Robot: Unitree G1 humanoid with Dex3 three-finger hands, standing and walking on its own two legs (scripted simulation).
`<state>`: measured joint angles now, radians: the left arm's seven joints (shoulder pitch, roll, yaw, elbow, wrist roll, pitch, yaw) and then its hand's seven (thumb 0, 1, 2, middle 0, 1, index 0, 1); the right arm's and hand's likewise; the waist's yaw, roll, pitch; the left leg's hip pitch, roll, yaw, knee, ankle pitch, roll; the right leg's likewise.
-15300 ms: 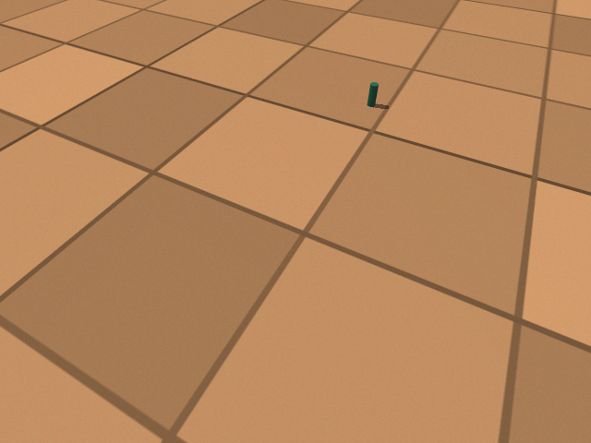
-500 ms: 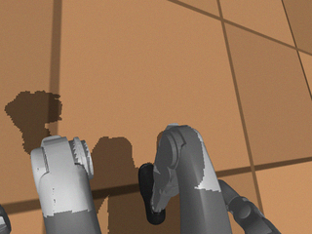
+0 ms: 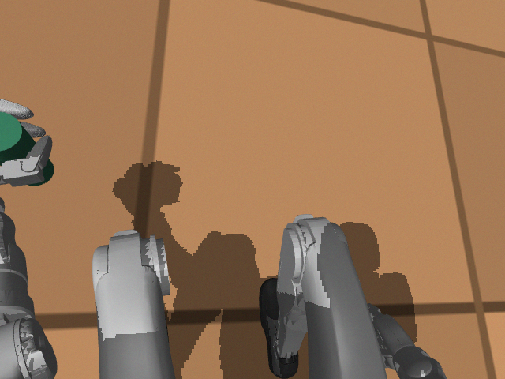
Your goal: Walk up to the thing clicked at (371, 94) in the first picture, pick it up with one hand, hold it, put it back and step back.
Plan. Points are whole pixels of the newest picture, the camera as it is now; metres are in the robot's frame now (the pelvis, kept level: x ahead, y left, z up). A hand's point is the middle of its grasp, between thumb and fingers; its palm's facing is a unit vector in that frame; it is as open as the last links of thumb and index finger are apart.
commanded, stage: settle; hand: left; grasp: from the side
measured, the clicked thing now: (18, 153) +0.43 +0.32 -0.09
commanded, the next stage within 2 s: lift in 0.94 s
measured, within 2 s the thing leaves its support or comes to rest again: neither
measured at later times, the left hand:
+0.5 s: hand (16, 126) +0.44 +0.29 -0.01, palm faces +0.31 -0.95 -0.07, open 6.9 cm
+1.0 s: hand (14, 114) +0.45 +0.29 +0.01, palm faces +0.32 -0.94 -0.07, open 6.9 cm
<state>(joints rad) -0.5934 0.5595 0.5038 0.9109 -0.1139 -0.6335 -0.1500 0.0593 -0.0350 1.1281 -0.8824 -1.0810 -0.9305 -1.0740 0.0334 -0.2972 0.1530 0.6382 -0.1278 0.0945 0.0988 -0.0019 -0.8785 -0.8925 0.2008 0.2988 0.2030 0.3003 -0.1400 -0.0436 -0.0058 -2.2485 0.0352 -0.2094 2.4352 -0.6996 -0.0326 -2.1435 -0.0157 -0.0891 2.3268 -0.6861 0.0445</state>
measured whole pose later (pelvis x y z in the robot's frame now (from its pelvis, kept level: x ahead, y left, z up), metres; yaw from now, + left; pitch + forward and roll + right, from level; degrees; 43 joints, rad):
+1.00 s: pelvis +0.00 -0.01 +0.04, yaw +4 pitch +32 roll -5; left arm -0.68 0.48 0.53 0.96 -0.07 -0.57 -0.15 0.06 -0.04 1.13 -0.88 -1.08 -0.93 -1.08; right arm 0.10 -0.28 0.05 0.68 -0.09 0.06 0.06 0.00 -0.89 -0.90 0.20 0.30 0.20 0.30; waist -0.13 -0.01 -0.09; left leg -2.17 0.05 -0.14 2.29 -0.68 -0.04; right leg -2.10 -0.03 -0.04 2.23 -0.68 0.02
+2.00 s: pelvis +0.03 +0.00 +0.22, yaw +6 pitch +29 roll -4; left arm -0.26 0.28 0.28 0.32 -0.15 -0.28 -0.02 0.05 -0.04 1.13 -0.88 -1.09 -0.93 -1.08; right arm 0.13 -0.23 -0.01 0.62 0.02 0.00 -0.03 0.00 -0.91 -0.90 0.20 0.30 0.20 0.30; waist -0.04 0.03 -0.17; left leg -1.58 0.07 -0.07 1.72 -0.65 -0.03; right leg -1.53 -0.04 -0.05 1.67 -0.64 0.02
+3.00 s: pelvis +0.08 +0.00 +0.38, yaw +8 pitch +12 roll -2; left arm -0.13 0.18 0.14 0.39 -0.13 -0.33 0.05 0.05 -0.04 1.13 -0.88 -1.09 -0.92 -1.08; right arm 0.22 -0.20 0.01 0.65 0.00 0.00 -0.04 0.01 -0.91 -0.90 0.20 0.30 0.20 0.30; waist -0.03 0.02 -0.07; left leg -0.76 0.07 -0.02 1.02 -0.47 -0.03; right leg -0.72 -0.03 -0.05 0.99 -0.47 0.02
